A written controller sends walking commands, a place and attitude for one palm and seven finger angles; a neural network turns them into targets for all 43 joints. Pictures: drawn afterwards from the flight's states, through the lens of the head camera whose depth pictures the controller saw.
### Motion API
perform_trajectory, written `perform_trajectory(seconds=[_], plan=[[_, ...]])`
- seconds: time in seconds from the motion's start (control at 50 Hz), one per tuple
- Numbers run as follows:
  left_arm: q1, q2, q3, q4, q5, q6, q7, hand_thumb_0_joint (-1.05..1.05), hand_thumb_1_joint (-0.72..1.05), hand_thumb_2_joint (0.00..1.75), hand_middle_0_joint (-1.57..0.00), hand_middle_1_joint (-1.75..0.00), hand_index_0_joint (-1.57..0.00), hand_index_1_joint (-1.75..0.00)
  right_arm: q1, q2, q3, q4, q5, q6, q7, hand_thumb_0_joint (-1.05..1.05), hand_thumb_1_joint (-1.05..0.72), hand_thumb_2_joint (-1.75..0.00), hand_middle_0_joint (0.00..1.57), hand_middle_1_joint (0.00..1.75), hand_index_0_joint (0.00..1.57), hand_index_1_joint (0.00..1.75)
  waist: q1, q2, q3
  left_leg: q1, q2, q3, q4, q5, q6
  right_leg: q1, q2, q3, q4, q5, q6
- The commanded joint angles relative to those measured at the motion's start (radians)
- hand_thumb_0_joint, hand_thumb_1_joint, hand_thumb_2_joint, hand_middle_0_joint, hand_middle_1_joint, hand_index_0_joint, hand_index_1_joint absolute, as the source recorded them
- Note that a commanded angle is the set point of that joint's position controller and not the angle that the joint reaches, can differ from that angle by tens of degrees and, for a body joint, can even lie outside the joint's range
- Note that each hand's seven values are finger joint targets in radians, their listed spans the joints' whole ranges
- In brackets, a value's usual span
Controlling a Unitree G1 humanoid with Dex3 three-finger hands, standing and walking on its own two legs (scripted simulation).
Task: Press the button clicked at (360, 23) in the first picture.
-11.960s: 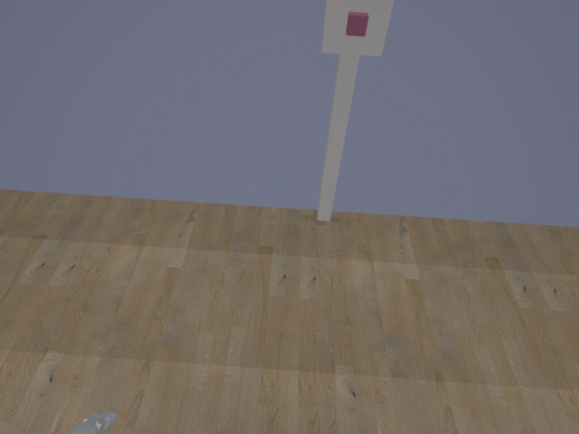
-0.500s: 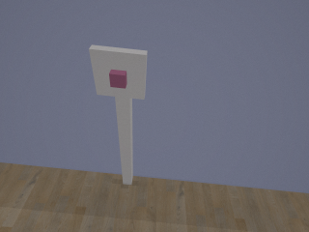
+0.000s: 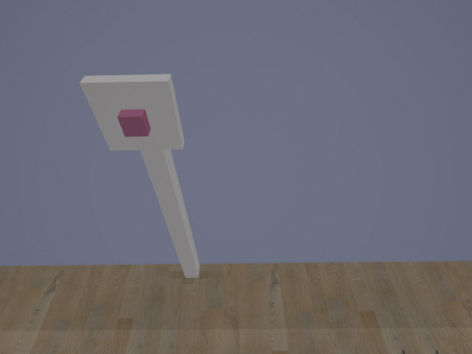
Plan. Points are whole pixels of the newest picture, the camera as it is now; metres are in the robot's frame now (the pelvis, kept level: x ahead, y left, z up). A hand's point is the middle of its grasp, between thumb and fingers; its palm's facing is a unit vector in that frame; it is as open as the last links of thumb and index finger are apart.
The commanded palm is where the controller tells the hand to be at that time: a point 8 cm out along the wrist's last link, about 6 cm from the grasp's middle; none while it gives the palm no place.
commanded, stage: come to a stop and stand still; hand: left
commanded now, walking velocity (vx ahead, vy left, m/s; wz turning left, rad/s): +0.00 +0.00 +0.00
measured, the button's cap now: (135, 122) +0.56 +0.23 +0.11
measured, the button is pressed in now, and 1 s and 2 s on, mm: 0 0 0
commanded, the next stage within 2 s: look again from close up in 0.38 s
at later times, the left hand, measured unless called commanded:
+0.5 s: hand out of the picture -0.03 +0.11 -0.18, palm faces +0.08 -0.99 -0.13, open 7.4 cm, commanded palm none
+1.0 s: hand out of the picture +0.03 +0.22 -0.18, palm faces +0.00 -0.98 -0.22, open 7.4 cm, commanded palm none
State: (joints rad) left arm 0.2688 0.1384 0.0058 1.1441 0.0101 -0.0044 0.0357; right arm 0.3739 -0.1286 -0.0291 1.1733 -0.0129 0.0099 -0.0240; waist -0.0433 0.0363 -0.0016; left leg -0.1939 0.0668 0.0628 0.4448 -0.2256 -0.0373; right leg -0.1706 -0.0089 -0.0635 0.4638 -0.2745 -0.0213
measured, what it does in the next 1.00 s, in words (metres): stands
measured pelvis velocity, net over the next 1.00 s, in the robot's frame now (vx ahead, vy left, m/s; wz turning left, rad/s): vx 0.01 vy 0.04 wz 0.00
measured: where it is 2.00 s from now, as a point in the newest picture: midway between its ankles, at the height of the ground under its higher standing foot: outside the picture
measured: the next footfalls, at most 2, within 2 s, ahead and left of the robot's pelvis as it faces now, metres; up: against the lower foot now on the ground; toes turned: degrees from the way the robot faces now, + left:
none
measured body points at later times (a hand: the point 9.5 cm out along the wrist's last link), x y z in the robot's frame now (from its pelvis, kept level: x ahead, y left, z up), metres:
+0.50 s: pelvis +0.01 -0.02 +0.00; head +0.02 -0.02 +0.45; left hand -0.03 +0.17 -0.16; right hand +0.00 -0.23 -0.16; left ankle +0.00 +0.14 -0.74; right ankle -0.01 -0.10 -0.74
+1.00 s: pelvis +0.01 +0.04 +0.00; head +0.03 +0.04 +0.45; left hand +0.03 +0.27 -0.16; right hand +0.00 -0.17 -0.16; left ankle -0.01 +0.12 -0.74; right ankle -0.01 -0.10 -0.74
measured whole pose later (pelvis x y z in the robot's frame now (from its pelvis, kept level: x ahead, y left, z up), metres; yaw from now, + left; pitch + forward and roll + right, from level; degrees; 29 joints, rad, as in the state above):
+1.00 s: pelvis +0.01 +0.04 +0.00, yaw +0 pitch +0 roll +0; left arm 0.27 0.17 -0.01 1.08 0.02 -0.01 0.03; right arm 0.33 -0.14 0.01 1.09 -0.01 -0.03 -0.02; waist -0.01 0.01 0.01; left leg -0.19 -0.03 0.09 0.47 -0.29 0.06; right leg -0.19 -0.06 -0.04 0.49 -0.30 0.04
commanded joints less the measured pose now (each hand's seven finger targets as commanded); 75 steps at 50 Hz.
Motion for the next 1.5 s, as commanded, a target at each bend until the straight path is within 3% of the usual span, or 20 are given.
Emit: perform_trajectory(seconds=[0.0, 0.06, 0.26, 0.44, 0.46, 0.48, 0.5, 0.54, 0.58, 0.62, 0.68, 0.78, 0.94, 1.06, 1.16, 1.24, 1.3, 1.34, 1.38, 1.48], plan=[[0.069, 0.08, 0.007, -0.016, -0.009, -0.015, 0.003, 0.0, 0.9, 0.9, -0.2, -0.3, -0.2, -0.3, 0.062, -0.035, 0.006, -0.013, -0.004, -0.01, -0.007, 0.0, -0.9, -0.9, 0.2, 0.3, 0.2, 0.3, 0.023, -0.127, 0.141, 0.009, 0.032, -0.029, -0.053, 0.089, 0.019, -0.12, -0.13, 0.127, -0.195, 0.04, -0.026], [0.086, 0.077, 0.008, -0.017, -0.01, -0.016, 0.006, 0.0, 0.9, 0.9, -0.2, -0.3, -0.2, -0.3, 0.056, -0.036, 0.007, -0.009, -0.002, -0.01, -0.01, 0.0, -0.9, -0.9, 0.2, 0.3, 0.2, 0.3, 0.032, -0.07, 0.134, 0.007, 0.042, -0.031, -0.062, 0.119, 0.017, -0.083, -0.117, 0.113, -0.177, 0.105, -0.018], [0.104, 0.077, 0.015, -0.017, -0.006, -0.019, 0.01, 0.0, 0.9, 0.9, -0.2, -0.3, -0.2, -0.3, 0.026, -0.04, 0.002, -0.016, 0.001, -0.004, -0.015, 0.0, -0.9, -0.9, 0.2, 0.3, 0.2, 0.3, 0.032, -0.086, 0.098, 0.039, 0.037, -0.022, -0.043, 0.104, 0.009, -0.052, -0.123, 0.113, -0.191, 0.175, -0.013], [0.128, 0.056, 0.014, -0.006, -0.003, -0.021, 0.011, 0.0, 0.9, 0.9, -0.2, -0.3, -0.2, -0.3, -0.005, -0.046, 0.001, -0.021, 0.003, -0.01, -0.021, 0.0, -0.9, -0.9, 0.2, 0.3, 0.2, 0.3, 0.035, -0.038, 0.099, 0.063, 0.049, -0.027, -0.053, 0.14, 0.012, -0.051, -0.11, 0.097, -0.175, 0.219, -0.011], [0.225, 0.11, 0.025, 0.017, 0.015, -0.051, 0.045, 0.0, 0.9, 0.9, -0.2, -0.3, -0.2, -0.3, -0.154, -0.079, 0.005, -0.108, 0.008, -0.03, -0.007, 0.0, -0.9, -0.9, 0.2, 0.3, 0.2, 0.3, 0.102, -0.132, 0.135, -0.143, 0.015, 0.014, 0.214, -0.058, -0.011, -0.014, -0.196, 0.23, -0.156, 0.794, 0.092], [0.2, 0.136, 0.026, -0.03, 0.02, -0.062, 0.039, 0.0, 0.9, 0.9, -0.2, -0.3, -0.2, -0.3, -0.08, -0.036, 0.003, -0.149, 0.005, -0.014, -0.005, 0.0, -0.9, -0.9, 0.2, 0.3, 0.2, 0.3, 0.031, -0.105, 0.051, -0.144, -0.003, -0.064, 0.278, -0.144, 0.027, 0.028, -0.242, 0.212, -0.128, 0.798, 0.062], [0.155, 0.119, 0.023, -0.05, 0.018, -0.058, 0.03, 0.0, 0.9, 0.9, -0.2, -0.3, -0.2, -0.3, -0.068, -0.038, -0.003, -0.144, 0.004, -0.012, -0.003, 0.0, -0.9, -0.9, 0.2, 0.3, 0.2, 0.3, 0.024, -0.023, 0.044, -0.126, 0.004, -0.047, 0.285, -0.147, 0.037, -0.001, -0.225, 0.169, -0.135, 0.641, -0.01], [0.098, 0.114, 0.023, -0.074, 0.022, -0.056, 0.022, 0.0, 0.9, 0.9, -0.2, -0.3, -0.2, -0.3, -0.038, -0.021, 0.007, -0.143, 0.004, -0.015, 0.005, 0.0, -0.9, -0.9, 0.2, 0.3, 0.2, 0.3, 0.009, -0.072, 0.019, -0.07, -0.01, -0.014, 0.202, -0.122, 0.026, -0.05, -0.192, 0.138, -0.148, 0.322, -0.085], [0.08, 0.096, 0.02, -0.085, 0.015, -0.048, 0.021, 0.0, 0.9, 0.9, -0.2, -0.3, -0.2, -0.3, 0.01, -0.042, 0.009, -0.138, 0.001, -0.028, 0.005, 0.0, -0.9, -0.9, 0.2, 0.3, 0.2, 0.3, -0.001, -0.125, 0.0, 0.008, -0.011, -0.029, 0.058, -0.038, 0.033, -0.085, -0.15, 0.12, -0.099, 0.149, -0.069], [0.082, 0.056, 0.013, -0.091, 0.007, -0.032, 0.017, 0.0, 0.9, 0.9, -0.2, -0.3, -0.2, -0.3, 0.026, -0.085, 0.008, -0.139, -0.005, -0.044, 0.001, 0.0, -0.9, -0.9, 0.2, 0.3, 0.2, 0.3, 0.017, -0.011, 0.024, -0.012, 0.064, -0.11, -0.012, 0.096, 0.066, -0.1, -0.079, 0.073, -0.029, 0.042, -0.027], [0.102, 0.055, 0.006, -0.083, 0.009, -0.014, 0.011, 0.0, 0.9, 0.9, -0.2, -0.3, -0.2, -0.3, -0.027, -0.11, 0.016, -0.147, -0.007, -0.045, -0.009, 0.0, -0.9, -0.9, 0.2, 0.3, 0.2, 0.3, 0.056, 0.134, 0.094, -0.113, 0.093, -0.17, -0.103, 0.103, 0.102, -0.049, -0.044, 0.034, 0.012, -0.007, -0.01], [0.098, 0.074, 0.001, -0.081, 0.009, -0.008, 0.002, 0.0, 0.9, 0.9, -0.2, -0.3, -0.2, -0.3, -0.023, -0.125, 0.021, -0.156, -0.005, -0.046, -0.009, 0.0, -0.9, -0.9, 0.2, 0.3, 0.2, 0.3, 0.058, -0.012, 0.105, -0.113, 0.068, -0.165, -0.13, 0.011, 0.102, -0.038, -0.06, 0.046, -0.009, 0.03, -0.008], [0.076, 0.099, 0.002, -0.083, 0.005, -0.01, 0.003, 0.0, 0.9, 0.9, -0.2, -0.3, -0.2, -0.3, -0.004, -0.135, 0.024, -0.127, -0.003, -0.051, -0.009, 0.0, -0.9, -0.9, 0.2, 0.3, 0.2, 0.3, 0.053, -0.036, 0.034, -0.017, 0.056, -0.134, -0.094, 0.202, 0.102, -0.013, -0.078, 0.051, -0.006, 0.1, -0.001], [0.075, 0.102, 0.001, -0.072, 0.003, -0.008, 0.006, 0.0, 0.9, 0.9, -0.2, -0.3, -0.2, -0.3, -0.002, -0.129, 0.026, -0.102, -0.001, -0.05, -0.012, 0.0, -0.9, -0.9, 0.2, 0.3, 0.2, 0.3, 0.05, -0.028, 0.048, 0.011, 0.05, -0.106, -0.073, 0.277, 0.096, -0.012, -0.085, 0.057, -0.006, 0.145, 0.0], [0.072, 0.077, 0.003, -0.069, 0.018, 0.0, -0.005, 0.0, 0.9, 0.9, -0.2, -0.3, -0.2, -0.3, 0.014, -0.144, 0.013, -0.089, -0.008, -0.036, -0.009, 0.0, -0.9, -0.9, 0.2, 0.3, 0.2, 0.3, 0.034, 0.035, 0.122, -0.013, 0.099, -0.177, -0.157, -0.107, 0.135, -0.115, -0.038, 0.0, 0.073, -0.091, -0.01], [0.088, 0.071, 0.009, -0.074, 0.024, -0.01, -0.016, 0.0, 0.9, 0.9, -0.2, -0.3, -0.2, -0.3, 0.015, -0.149, 0.001, -0.098, -0.011, -0.035, -0.009, 0.0, -0.9, -0.9, 0.2, 0.3, 0.2, 0.3, 0.04, 0.044, 0.144, -0.009, 0.131, -0.211, -0.139, -0.137, 0.17, -0.169, -0.027, -0.003, 0.105, -0.107, -0.023], [0.153, 0.075, 0.013, -0.047, 0.015, -0.026, -0.008, 0.0, 0.9, 0.9, -0.2, -0.3, -0.2, -0.3, -0.014, -0.113, 0.013, -0.107, -0.006, -0.046, -0.012, 0.0, -0.9, -0.9, 0.2, 0.3, 0.2, 0.3, 0.063, -0.033, 0.095, -0.053, 0.051, -0.089, 0.005, 0.14, 0.124, -0.032, -0.077, 0.081, 0.047, 0.154, -0.041], [0.193, 0.11, 0.018, -0.029, 0.011, -0.034, 0.004, 0.0, 0.9, 0.9, -0.2, -0.3, -0.2, -0.3, -0.023, -0.088, 0.021, -0.113, -0.002, -0.048, -0.015, 0.0, -0.9, -0.9, 0.2, 0.3, 0.2, 0.3, 0.061, -0.134, 0.051, -0.096, -0.004, -0.018, 0.099, 0.153, 0.079, 0.077, -0.146, 0.151, 0.038, 0.537, -0.057], [0.19, 0.125, 0.018, -0.027, 0.005, -0.041, 0.012, 0.0, 0.9, 0.9, -0.2, -0.3, -0.2, -0.3, -0.023, -0.076, 0.025, -0.104, 0.004, -0.045, -0.018, 0.0, -0.9, -0.9, 0.2, 0.3, 0.2, 0.3, 0.053, -0.163, 0.016, -0.08, -0.009, -0.01, 0.091, 0.144, 0.053, 0.121, -0.183, 0.146, 0.053, 0.849, -0.059], [0.153, 0.153, 0.031, -0.066, 0.001, -0.031, 0.026, 0.0, 0.9, 0.9, -0.2, -0.3, -0.2, -0.3, -0.012, -0.103, 0.005, -0.1, 0.011, -0.029, -0.029, 0.0, -0.9, -0.9, 0.2, 0.3, 0.2, 0.3, 0.044, -0.079, -0.046, 0.013, 0.005, 0.002, 0.1, 0.417, 0.048, 0.116, -0.168, 0.104, 0.123, 0.98, -0.033]])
